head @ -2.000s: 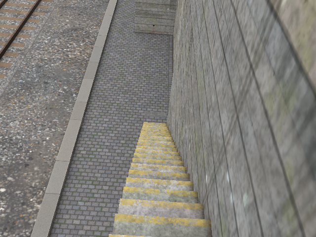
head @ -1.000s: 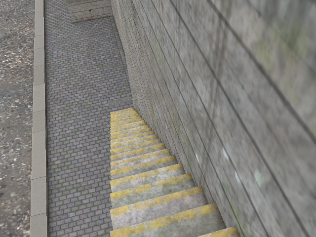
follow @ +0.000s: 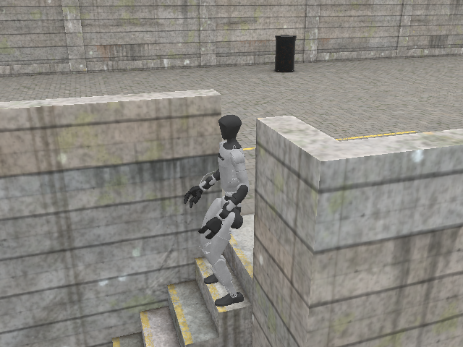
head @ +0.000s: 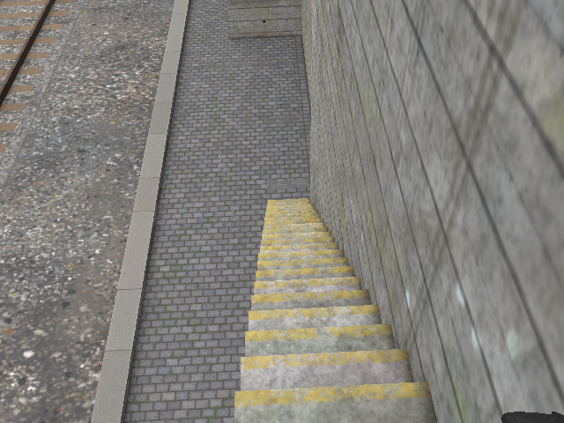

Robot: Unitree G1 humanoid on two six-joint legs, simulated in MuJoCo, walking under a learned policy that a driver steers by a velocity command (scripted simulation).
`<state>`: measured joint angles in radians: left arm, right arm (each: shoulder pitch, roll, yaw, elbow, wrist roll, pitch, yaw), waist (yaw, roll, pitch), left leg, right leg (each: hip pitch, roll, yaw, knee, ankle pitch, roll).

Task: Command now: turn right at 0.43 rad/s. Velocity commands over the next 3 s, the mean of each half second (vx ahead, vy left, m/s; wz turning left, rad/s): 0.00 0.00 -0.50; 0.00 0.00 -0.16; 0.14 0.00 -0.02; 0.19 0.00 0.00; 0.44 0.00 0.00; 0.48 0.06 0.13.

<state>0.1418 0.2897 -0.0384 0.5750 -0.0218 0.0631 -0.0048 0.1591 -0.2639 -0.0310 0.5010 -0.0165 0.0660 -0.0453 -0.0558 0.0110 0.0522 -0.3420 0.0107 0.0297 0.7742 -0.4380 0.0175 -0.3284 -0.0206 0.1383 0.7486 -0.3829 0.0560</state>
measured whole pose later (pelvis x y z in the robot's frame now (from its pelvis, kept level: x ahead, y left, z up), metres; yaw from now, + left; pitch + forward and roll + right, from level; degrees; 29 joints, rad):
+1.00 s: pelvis +0.03 +0.00 +0.03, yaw -17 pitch -2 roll +2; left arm 0.13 0.24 -0.07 0.92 -0.01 0.01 -0.04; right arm 0.37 -0.21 0.07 0.78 -0.06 0.08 -0.05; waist -0.04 -0.01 0.04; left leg -0.07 -0.01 -0.03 0.34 -0.24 -0.03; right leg -0.20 0.01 0.04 0.47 -0.23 -0.02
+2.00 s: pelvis +0.07 -0.01 +0.02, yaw -17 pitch +0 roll +1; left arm 0.11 0.24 0.00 0.85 -0.01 0.03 -0.03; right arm 0.27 -0.25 0.03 0.89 0.00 0.05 -0.06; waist -0.03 0.02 -0.01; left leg -0.11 -0.02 -0.11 0.48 -0.38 -0.01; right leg -0.23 0.01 -0.01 0.58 -0.35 -0.04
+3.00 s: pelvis +0.23 -0.19 -0.22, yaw -10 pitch -5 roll +2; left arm 0.63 0.16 -0.04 1.00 0.01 0.01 0.07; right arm 0.26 -0.22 -0.04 0.78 0.02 0.13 -0.05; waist 0.04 0.14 0.03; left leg -0.88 -0.12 -0.16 1.86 -0.20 -0.04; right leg -0.33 -0.09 -0.03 0.89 -0.47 0.02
